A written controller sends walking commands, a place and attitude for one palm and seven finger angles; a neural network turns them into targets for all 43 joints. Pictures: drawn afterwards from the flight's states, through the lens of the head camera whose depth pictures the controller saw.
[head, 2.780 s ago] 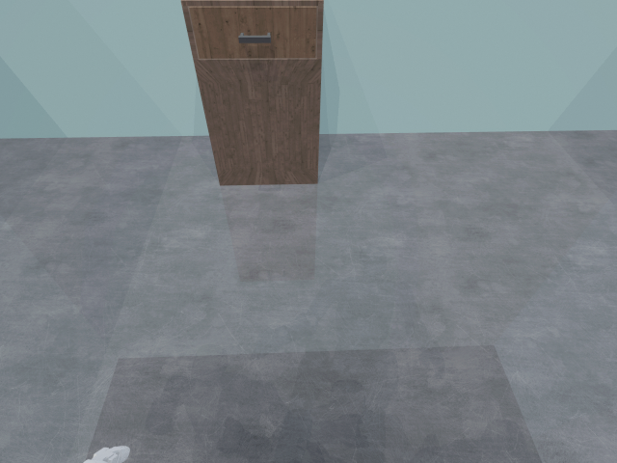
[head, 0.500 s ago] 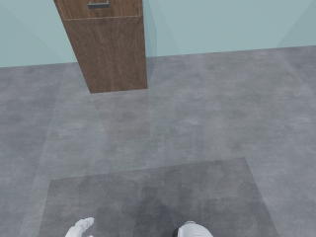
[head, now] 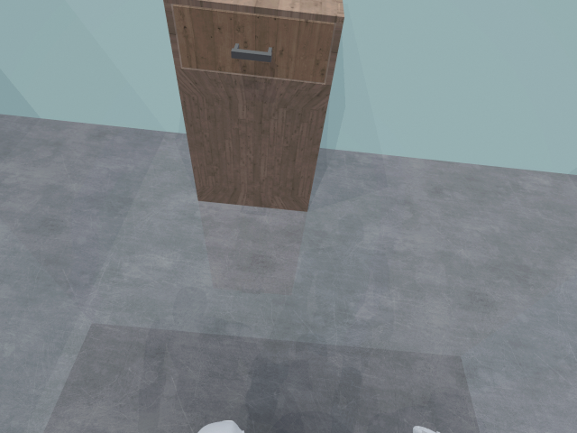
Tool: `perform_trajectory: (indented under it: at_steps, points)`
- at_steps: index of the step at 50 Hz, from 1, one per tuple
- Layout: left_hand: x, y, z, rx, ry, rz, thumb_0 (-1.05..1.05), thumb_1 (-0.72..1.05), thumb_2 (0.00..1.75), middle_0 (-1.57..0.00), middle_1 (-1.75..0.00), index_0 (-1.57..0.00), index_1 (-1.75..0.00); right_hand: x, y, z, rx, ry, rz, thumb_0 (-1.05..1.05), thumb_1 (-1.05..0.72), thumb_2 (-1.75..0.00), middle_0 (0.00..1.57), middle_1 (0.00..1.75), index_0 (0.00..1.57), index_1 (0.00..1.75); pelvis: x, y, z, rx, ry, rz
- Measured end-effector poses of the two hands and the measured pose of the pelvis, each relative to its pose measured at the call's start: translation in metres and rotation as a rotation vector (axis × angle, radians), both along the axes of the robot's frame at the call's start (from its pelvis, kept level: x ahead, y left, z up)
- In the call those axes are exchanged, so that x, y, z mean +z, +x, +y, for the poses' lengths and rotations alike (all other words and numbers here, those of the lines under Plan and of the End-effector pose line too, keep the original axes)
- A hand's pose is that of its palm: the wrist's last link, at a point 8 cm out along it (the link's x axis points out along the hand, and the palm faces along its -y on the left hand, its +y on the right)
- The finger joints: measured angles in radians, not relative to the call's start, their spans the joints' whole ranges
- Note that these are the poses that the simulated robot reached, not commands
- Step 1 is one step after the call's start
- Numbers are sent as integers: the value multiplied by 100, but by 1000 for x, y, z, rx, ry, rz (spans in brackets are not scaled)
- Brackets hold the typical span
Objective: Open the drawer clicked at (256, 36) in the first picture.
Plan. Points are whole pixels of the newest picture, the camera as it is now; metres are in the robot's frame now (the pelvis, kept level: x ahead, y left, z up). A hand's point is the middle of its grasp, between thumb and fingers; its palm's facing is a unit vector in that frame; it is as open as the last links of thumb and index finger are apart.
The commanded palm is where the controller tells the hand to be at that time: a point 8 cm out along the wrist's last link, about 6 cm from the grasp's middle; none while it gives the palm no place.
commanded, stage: walk to a spot facing it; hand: left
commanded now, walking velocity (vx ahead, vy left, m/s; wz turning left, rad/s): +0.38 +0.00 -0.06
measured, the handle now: (252, 52) +1.09 +0.22 -0.02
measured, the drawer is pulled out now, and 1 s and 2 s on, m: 0.00 0.00 0.00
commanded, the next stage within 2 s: turn to face it in 0.34 s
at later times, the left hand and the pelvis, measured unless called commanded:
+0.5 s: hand (239, 307) +0.35 +0.12 -0.16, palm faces -0.12 -0.97 -0.22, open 7.3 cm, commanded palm none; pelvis +0.22 -0.05 -0.01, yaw -6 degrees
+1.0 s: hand (222, 332) +0.30 +0.15 -0.18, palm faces +0.10 -0.99 -0.14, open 7.3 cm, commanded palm none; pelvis +0.34 -0.03 +0.01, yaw +1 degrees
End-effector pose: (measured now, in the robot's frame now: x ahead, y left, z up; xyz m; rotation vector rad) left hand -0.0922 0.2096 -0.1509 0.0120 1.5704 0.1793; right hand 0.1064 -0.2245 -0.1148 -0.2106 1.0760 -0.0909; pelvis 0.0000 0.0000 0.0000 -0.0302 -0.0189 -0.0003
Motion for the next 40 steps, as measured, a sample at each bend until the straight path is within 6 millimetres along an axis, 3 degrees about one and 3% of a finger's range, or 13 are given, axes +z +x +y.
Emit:
perform_trajectory:
  at_steps: [4, 9, 13, 20, 25, 28, 31, 36, 40]
  points:
    - [9, 49, 14, -34, 3, -10, 0, 92, 90, -20, -30, -20, -30, 3, 1, 8, -87, 2, 36, -1, -92, -90, 20, 30, 20, 30, 10, 31, 9, -15, 14, -7]
    - [19, 143, 27, -77, 33, -139, 0, 92, 90, -20, -30, -20, -30, 9, -13, -4, -149, -33, 148, -2, -95, -90, 20, 30, 21, 30, 21, 69, 12, -25, 25, -2]
    - [26, 222, 26, -112, 50, -243, 0, 92, 90, -20, -30, -19, -30, 5, -29, -3, -195, -11, 265, -1, -94, -90, 20, 30, 20, 30, 23, 103, 6, -37, 36, 1]
    - [32, 358, -4, -239, 70, -355, 0, 92, 90, -20, -30, -19, -30, -10, -40, 1, -305, 77, 427, 0, -91, -90, 20, 30, 20, 30, 15, 167, -19, -82, 51, 1]
    - [25, 439, -39, -304, 97, -451, 0, 91, 90, -20, -30, -20, -30, -32, -25, -10, -351, 140, 530, 1, -91, -90, 20, 30, 20, 30, -5, 216, -51, -96, 51, -6]
    - [29, 455, -54, -281, 95, -468, 0, 91, 90, -20, -30, -20, -30, -34, 9, -25, -337, 135, 514, 1, -91, -90, 20, 30, 20, 30, -1, 234, -61, -77, 40, -21]
    - [33, 453, -64, -254, 87, -438, 0, 91, 90, -20, -30, -20, -30, -30, 59, -43, -299, 112, 437, 1, -91, -90, 20, 30, 20, 30, 8, 248, -67, -65, 36, -19]
    - [39, 452, -54, -190, 118, -411, -3, 96, 90, -21, -30, -20, -30, -21, 140, -59, -225, 81, 292, 1, -91, -90, 19, 30, 20, 30, 16, 268, -70, -35, 24, -6]
    - [32, 439, -44, -135, 103, -364, -2, 95, 90, -20, -30, -20, -30, -13, 186, -66, -170, 40, 241, 2, -93, -90, 20, 30, 20, 30, 17, 286, -64, -14, 8, -4]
